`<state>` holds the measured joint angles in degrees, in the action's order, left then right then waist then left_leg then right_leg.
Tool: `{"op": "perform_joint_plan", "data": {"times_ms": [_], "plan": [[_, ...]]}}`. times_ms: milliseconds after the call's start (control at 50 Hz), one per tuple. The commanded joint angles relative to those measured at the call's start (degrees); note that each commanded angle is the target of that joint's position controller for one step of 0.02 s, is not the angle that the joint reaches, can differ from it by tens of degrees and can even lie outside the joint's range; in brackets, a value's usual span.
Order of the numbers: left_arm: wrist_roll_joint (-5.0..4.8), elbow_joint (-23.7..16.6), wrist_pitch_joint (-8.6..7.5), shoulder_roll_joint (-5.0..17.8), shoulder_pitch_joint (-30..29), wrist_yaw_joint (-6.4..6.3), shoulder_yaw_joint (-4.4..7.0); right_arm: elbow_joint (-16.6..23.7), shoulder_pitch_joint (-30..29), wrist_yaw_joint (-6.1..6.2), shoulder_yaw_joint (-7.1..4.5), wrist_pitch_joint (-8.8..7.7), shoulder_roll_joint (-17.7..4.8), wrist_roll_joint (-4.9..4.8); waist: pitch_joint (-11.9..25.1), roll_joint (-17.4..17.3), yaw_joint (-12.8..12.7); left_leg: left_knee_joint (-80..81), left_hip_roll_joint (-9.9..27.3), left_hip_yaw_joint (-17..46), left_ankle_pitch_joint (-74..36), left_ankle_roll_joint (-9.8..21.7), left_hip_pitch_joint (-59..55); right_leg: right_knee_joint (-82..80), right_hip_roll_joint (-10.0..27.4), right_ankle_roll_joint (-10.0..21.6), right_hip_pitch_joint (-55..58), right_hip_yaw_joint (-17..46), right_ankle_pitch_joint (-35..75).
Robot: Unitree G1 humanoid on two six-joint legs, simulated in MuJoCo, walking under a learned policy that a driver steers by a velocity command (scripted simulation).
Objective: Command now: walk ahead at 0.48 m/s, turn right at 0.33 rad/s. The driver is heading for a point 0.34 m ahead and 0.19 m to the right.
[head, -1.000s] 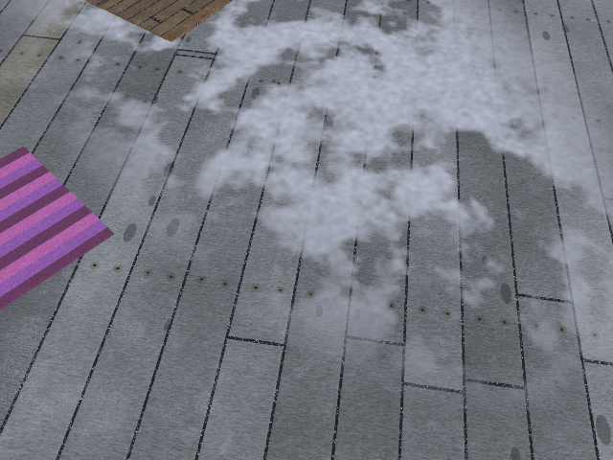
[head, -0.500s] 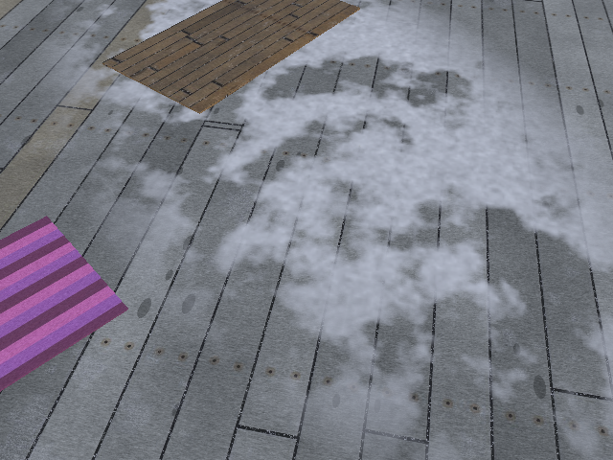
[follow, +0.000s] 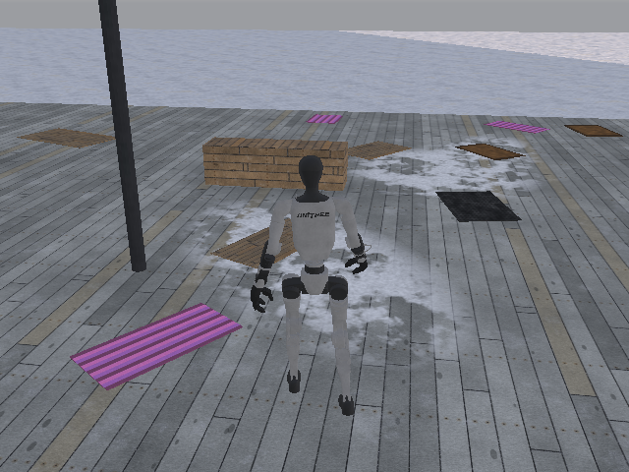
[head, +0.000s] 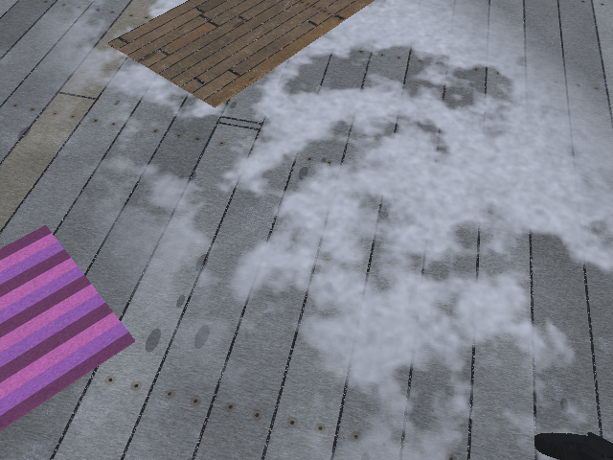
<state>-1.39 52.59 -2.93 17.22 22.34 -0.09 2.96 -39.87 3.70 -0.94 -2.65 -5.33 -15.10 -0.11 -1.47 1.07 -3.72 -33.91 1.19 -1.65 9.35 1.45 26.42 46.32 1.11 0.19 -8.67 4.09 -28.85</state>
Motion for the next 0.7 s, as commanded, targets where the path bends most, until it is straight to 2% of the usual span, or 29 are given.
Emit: {"op": "perform_joint_plan", "data": {"times_ms": [20,40,60,80,100,180,240,300,380,400,420,440,460,480,500,520,540,560,580,600,620,640,700], "plan": [[-1.7,-6.7,-1.88,7.8,-3.2,-0.06,1.61,-1.5,16.2,0.28,-2.86,-0.26,-9.2,-0.26,7.1,-11.6,8.8,20.7,20.3,32.7,25.3,8.6,-33.3,27.2,1.6,2.3,-35.4,2.8,3.1],[-1.19,-6.5,-1.64,7.0,-4.3,-0.33,1.65,-1.3,12.3,0.14,-2.28,-0.53,-7.6,-0.03,4.7,-8.0,6.9,21.5,17.9,25.9,17.1,7.7,-27.6,25.7,4.0,2.1,-33.1,2.3,8.0],[-0.51,-6.4,-1.25,6.1,-4.4,-0.41,1.89,-1.5,9.8,0.03,-1.96,-0.78,-6.0,0.31,2.7,-8.0,5.5,22.7,15.7,20.1,11.0,7.2,-23.4,22.9,5.5,1.9,-31.2,2.8,11.4],[-0.54,-6.1,-0.58,5.1,-3.5,-0.26,1.98,-1.8,8.4,0.11,-1.87,-1.15,-5.3,0.77,2.3,-9.0,4.2,24.2,14.4,15.6,7.0,6.7,-20.6,21.6,6.7,1.6,-28.1,2.9,13.6],[-0.67,-6.0,0.06,4.1,-3.2,-0.12,1.94,-2.3,7.8,0.2,-1.9,-1.53,-4.8,0.85,2.0,-8.6,3.7,25.3,13.8,12.6,3.9,7.0,-19.3,21.1,6.9,1.3,-27.0,2.5,14.9],[-0.29,-8.0,1.53,2.5,-7.1,-0.07,1.98,-4.4,9.0,1.01,-2.63,-2.04,-6.3,1.22,-0.7,-4.6,3.4,27.6,14.2,4.6,-4.2,8.5,-19.3,16.0,6.9,-0.1,-31.9,3.5,21.2],[0.01,-9.4,1.25,1.9,-10.5,0.68,1.77,-5.3,9.8,1.58,-2.92,-1.53,-7.4,1.17,-2.0,-4.0,4.2,28.3,13.8,-0.6,-6.8,8.3,-21.0,7.1,6.4,-0.7,-33.1,2.4,28.3],[0.32,-11.6,0.96,0.9,-16.6,1.82,1.06,-6.3,11.6,2.02,-3.33,-0.88,-8.8,0.74,-3.9,-2.8,6.5,28.6,14.0,-5.3,-8.9,7.9,-22.9,-1.1,6.0,-0.1,-32.4,-1.7,32.1],[0.11,-15.2,0.81,0.4,-22.7,3.23,0.5,-8.0,15.1,2.0,-3.91,0.67,-10.0,-0.25,-5.8,-2.4,8.5,25.7,15.7,-8.6,-13.6,7.2,-30.4,-7.8,5.3,2.0,-34.0,-5.1,28.6],[0.07,-15.9,0.82,0.7,-23.3,3.56,0.57,-8.3,15.2,1.96,-4.06,1.11,-10.5,-0.55,-5.6,-2.8,8.2,24.1,16.0,-9.4,-17.4,6.8,-32.0,-8.8,4.6,2.8,-33.3,-6.2,26.4],[0.29,-16.4,0.79,1.0,-23.0,3.78,0.81,-8.3,14.6,2.01,-4.12,1.59,-10.9,-0.7,-5.3,-3.4,7.2,20.7,15.9,-10.2,-28.5,6.2,-32.2,-10.1,2.9,3.7,-30.4,-7.6,23.7],[0.66,-16.6,0.79,2.0,-21.2,3.85,1.34,-8.3,14.3,2.21,-4.28,2.09,-11.9,-0.93,-3.1,-4.8,5.7,15.8,15.7,-10.6,-42.2,5.7,-32.6,-10.3,0.4,4.6,-25.9,-9.6,20.9],[0.82,-15.7,0.73,3.7,-16.1,3.81,2.31,-8.2,13.7,2.43,-4.38,2.62,-12.6,-1.13,0.5,-6.2,2.6,8.2,15.0,-10.8,-51.9,4.8,-32.4,-10.8,-2.3,5.8,-19.0,-10.7,19.5],[0.93,-13.4,0.53,6.5,-7.3,3.32,3.9,-7.9,12.5,2.55,-4.14,2.88,-12.5,-1.47,5.4,-5.4,-2.3,-2.7,12.7,-11.8,-51.7,2.8,-28.9,-15.9,-4.7,7.6,-6.5,-10.6,26.0],[1.25,-11.8,0.92,10.6,-0.8,2.02,5.42,-7.2,13.1,2.57,-3.42,2.31,-11.0,-0.67,10.3,-1.2,-5.1,-17.3,9.6,-11.9,-35.1,-0.5,-16.9,-17.0,-0.3,9.9,9.8,-3.3,41.6],[2.24,-12.3,1.03,16.6,-2.7,0.91,5.54,-5.2,20.0,1.51,-0.73,1.12,-2.7,2.14,17.9,14.6,2.5,-40.3,-0.5,-8.9,27.7,-4.8,7.2,-12.5,17.9,20.8,31.6,22.0,66.4],[2.43,-13.8,0.79,12.8,0.3,1.19,4.38,-7.6,20.0,0.83,-1.1,-0.15,-7.3,-0.02,31.7,5.7,-2.1,-48.1,-2.3,5.5,31.9,-4.8,6.9,-18.4,23.5,26.1,32.8,33.3,64.6],[2.23,-13.0,0.58,10.0,-2.4,1.57,3.51,-6.4,13.4,0.73,-2.05,-0.19,-9.5,-2.61,24.1,2.8,-2.6,-47.3,0.9,6.4,27.2,-4.0,10.0,-20.2,20.3,23.0,27.2,23.3,65.2],[0.96,-12.5,0.23,7.8,-6.4,1.62,3.02,-5.4,10.6,1.26,-1.58,-0.14,-8.2,-2.31,15.1,1.4,-0.7,-42.0,3.4,4.8,22.5,-3.5,12.3,-21.5,17.0,19.6,18.5,16.2,60.3],[0.72,-12.8,0.11,5.5,-10.1,1.43,2.3,-6.2,9.2,1.98,-1.79,0.31,-8.3,-0.99,10.4,-0.5,0.9,-38.5,5.0,4.4,19.1,-3.6,10.5,-23.8,14.8,17.5,10.3,12.9,56.6],[1.3,-13.0,0.06,4.6,-12.4,1.31,1.93,-6.6,10.3,2.34,-2.14,1.28,-8.7,-0.59,8.6,0.2,3.2,-36.5,5.8,4.8,16.6,-3.7,5.5,-26.3,13.4,16.7,3.2,10.1,56.2],[2.08,-13.1,-0.06,4.7,-13.8,1.38,1.9,-7.1,12.0,2.59,-2.24,2.32,-8.2,-0.45,8.3,0.8,4.8,-34.9,5.6,4.8,14.7,-3.8,1.2,-28.1,12.6,16.3,-1.5,8.1,56.0],[2.66,-11.7,-0.95,4.7,-15.8,1.2,1.75,-7.8,13.9,3.36,-1.81,3.86,-5.7,0.13,8.2,1.8,6.9,-25.6,5.2,4.4,10.4,-4.9,-2.7,-29.8,10.8,16.1,-6.3,2.8,59.1]]}}
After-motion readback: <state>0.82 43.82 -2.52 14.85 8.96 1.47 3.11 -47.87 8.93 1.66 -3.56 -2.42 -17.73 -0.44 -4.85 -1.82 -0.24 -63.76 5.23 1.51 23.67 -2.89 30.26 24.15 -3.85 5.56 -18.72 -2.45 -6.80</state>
